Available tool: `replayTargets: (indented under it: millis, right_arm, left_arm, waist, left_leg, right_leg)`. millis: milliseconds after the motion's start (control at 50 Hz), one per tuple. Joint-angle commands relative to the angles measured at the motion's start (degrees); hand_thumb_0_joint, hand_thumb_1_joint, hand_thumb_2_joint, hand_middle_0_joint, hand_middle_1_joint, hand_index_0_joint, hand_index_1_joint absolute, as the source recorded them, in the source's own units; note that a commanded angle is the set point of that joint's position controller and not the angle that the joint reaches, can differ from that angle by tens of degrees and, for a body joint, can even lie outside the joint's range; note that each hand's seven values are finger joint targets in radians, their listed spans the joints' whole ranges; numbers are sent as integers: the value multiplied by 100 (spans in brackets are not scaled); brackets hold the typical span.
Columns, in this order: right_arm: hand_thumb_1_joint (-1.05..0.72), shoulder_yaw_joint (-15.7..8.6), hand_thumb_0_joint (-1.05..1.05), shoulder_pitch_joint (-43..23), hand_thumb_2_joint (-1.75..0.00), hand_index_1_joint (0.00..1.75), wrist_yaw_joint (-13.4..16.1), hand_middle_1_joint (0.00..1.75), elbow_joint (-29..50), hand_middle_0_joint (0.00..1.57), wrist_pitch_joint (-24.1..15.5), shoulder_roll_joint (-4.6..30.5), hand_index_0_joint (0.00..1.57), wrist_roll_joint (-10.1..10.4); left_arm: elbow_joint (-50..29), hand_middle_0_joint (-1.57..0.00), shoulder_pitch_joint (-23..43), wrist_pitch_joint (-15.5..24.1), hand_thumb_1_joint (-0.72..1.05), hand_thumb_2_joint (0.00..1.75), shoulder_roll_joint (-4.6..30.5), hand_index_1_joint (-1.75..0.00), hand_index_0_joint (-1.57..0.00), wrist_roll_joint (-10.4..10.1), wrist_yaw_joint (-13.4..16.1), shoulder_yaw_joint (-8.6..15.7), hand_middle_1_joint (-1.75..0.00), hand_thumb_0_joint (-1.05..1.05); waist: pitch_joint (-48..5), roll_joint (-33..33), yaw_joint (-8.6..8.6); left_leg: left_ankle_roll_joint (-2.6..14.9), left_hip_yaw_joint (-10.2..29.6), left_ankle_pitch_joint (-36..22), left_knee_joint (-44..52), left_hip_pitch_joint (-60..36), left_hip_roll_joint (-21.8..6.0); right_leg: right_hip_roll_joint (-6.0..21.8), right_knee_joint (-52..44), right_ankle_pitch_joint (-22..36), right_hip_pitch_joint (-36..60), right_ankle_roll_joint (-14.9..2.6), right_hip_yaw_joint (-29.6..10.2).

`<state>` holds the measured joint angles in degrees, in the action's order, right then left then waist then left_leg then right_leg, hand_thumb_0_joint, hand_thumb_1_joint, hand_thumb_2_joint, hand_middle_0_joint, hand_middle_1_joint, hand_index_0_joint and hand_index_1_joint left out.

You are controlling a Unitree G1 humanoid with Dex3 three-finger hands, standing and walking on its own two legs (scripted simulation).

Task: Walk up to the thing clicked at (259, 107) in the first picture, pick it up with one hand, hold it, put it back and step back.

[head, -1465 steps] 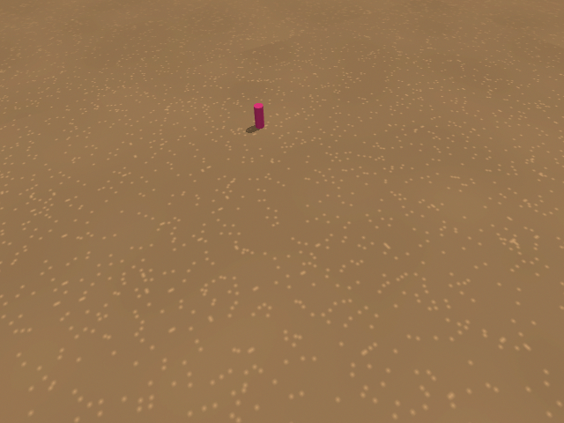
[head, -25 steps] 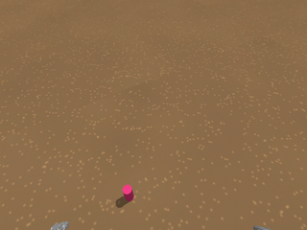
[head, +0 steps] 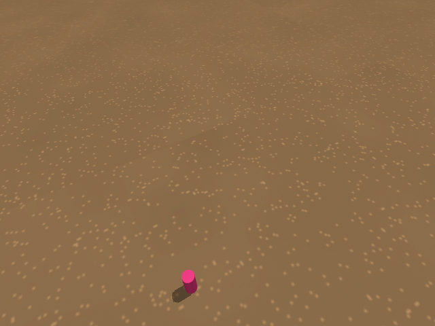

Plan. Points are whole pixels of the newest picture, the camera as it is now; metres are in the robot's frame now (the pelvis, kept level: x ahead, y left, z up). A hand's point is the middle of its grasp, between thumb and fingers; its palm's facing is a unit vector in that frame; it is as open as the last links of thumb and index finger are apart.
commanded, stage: stand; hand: left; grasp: from the side
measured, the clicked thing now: (189, 282) +0.42 +0.16 -0.71
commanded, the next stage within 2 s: step back in 1.32 s
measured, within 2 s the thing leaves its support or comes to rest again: neither
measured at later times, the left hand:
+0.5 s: hand out of the picture +0.07 +0.23 -0.16, palm faces -0.01 -0.94 -0.33, open 7.3 cm
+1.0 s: hand out of the picture +0.10 +0.23 -0.15, palm faces -0.01 -0.94 -0.34, open 7.3 cm
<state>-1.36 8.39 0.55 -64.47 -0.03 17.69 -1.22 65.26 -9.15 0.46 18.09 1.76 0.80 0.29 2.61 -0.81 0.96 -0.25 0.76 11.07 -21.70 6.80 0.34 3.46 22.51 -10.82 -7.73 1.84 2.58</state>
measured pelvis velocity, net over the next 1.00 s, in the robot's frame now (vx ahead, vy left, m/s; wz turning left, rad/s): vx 0.02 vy -0.02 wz -0.02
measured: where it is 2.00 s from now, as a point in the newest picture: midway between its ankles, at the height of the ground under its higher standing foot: outside the picture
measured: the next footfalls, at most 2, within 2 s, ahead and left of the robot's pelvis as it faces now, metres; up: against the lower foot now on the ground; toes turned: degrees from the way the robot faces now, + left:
none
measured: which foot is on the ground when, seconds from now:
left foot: down 0.00-1.00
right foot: down 0.00-1.00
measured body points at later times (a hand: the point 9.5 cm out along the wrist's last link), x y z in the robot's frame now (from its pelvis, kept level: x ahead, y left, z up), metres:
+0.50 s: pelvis +0.01 -0.02 +0.00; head +0.01 -0.02 +0.45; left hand +0.07 +0.28 -0.13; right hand +0.06 -0.31 -0.14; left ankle +0.01 +0.12 -0.74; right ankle +0.02 -0.14 -0.74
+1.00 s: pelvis +0.02 -0.02 +0.00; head +0.02 -0.03 +0.45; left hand +0.10 +0.28 -0.13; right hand +0.09 -0.32 -0.14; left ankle +0.01 +0.12 -0.74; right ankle +0.02 -0.14 -0.74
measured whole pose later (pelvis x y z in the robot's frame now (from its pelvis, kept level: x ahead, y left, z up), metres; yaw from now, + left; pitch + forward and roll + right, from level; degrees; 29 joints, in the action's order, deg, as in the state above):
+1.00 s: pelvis +0.02 -0.02 +0.00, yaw -1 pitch -3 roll +0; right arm -0.4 6.2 0.6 -65.8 -0.5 19.5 -0.8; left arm 66.8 -5.2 0.8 18.4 0.9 0.1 1.0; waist 2.6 -1.0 0.3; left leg -1.9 0.3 10.6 -17.4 4.2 -1.9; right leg 1.2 18.7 -10.3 -5.8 0.3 2.3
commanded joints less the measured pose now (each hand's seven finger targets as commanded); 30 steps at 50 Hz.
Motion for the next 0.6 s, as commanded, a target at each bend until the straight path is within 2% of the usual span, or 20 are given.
replayTargets:
  millis: [0,120,160,240,260,360,420,480,520,560,580]
  right_arm:
    - [-90,-201,0,-175,-90,30,46,30,278,20,-97,1094,20,-20]
    - [-90,-165,0,-242,-90,30,42,30,230,20,-102,1126,20,-5]
    - [-90,-167,0,-255,-90,30,37,30,227,20,-105,1143,20,5]
    - [-90,-156,0,-235,-90,30,33,30,189,20,-80,1157,20,2]
    - [-90,-166,0,-258,-90,30,34,30,192,20,-87,1183,20,6]
    - [-90,-134,0,-249,-90,30,40,30,158,20,-82,1159,20,8]
    - [-90,-126,0,-242,-90,30,45,30,173,20,-113,1186,20,5]
    - [-90,-119,0,-277,-90,30,59,30,189,20,-126,1178,20,12]
    - [-90,-116,0,-283,-90,30,63,30,177,20,-135,1234,20,17]
    - [-90,-110,0,-283,-90,30,70,30,173,20,-127,1251,20,11]
    - [-90,-115,0,-311,-90,30,72,30,183,20,-131,1271,20,16]
  left_arm:
    - [-262,-20,295,120,90,90,1191,-30,-20,-28,85,209,-30,0]
    - [-176,-20,350,127,90,90,1173,-30,-20,-42,76,194,-30,0]
    - [-168,-20,364,147,90,90,1206,-30,-20,-42,82,202,-30,0]
    - [-150,-20,414,144,90,90,1232,-30,-20,-49,77,211,-30,0]
    - [-156,-20,398,149,90,90,1237,-30,-20,-57,71,214,-30,0]
    - [-115,-20,470,126,90,90,1250,-30,-20,-74,59,236,-30,0]
    - [-115,-20,473,133,90,90,1226,-30,-20,-82,43,240,-30,0]
    - [-99,-20,500,148,90,90,1218,-30,-20,-89,49,244,-30,0]
    - [-103,-20,507,154,90,90,1187,-30,-20,-91,42,239,-30,0]
    - [-116,-20,568,137,90,90,1221,-30,-20,-91,42,247,-30,0]
    - [-117,-20,543,139,90,90,1224,-30,-20,-98,43,254,-30,0]
  waist:
    - [-85,79,-47]
    - [-46,115,-34]
    - [-68,226,-39]
    - [-50,205,-57]
    - [-128,145,-45]
    - [-57,55,-24]
    - [-214,62,-29]
    - [-343,153,-39]
    - [-363,111,-31]
    - [-305,97,-53]
    - [-383,54,-37]
  left_leg:
    - [123,508,68,573,257,-556]
    - [91,472,-102,610,304,-566]
    - [109,473,-341,526,191,-599]
    - [92,415,-231,528,222,-574]
    - [105,419,-328,516,116,-616]
    - [87,401,-115,612,323,-611]
    - [81,392,-395,603,146,-659]
    - [76,378,-783,585,7,-696]
    - [74,364,-909,569,-12,-705]
    - [68,346,-785,607,28,-702]
    - [67,362,-973,586,-84,-724]
  right_leg:
    - [415,-589,-224,-23,-231,-545]
    - [392,-618,-98,46,-214,-519]
    - [439,-682,-17,45,-229,-593]
    - [427,-798,-210,16,-226,-631]
    - [446,-770,-43,58,-241,-635]
    - [419,-747,-129,136,-252,-629]
    - [415,-677,210,204,-266,-611]
    - [443,-584,820,323,-273,-583]
    - [444,-567,1032,398,-255,-564]
    - [432,-622,910,346,-248,-572]
    - [442,-588,1077,368,-253,-569]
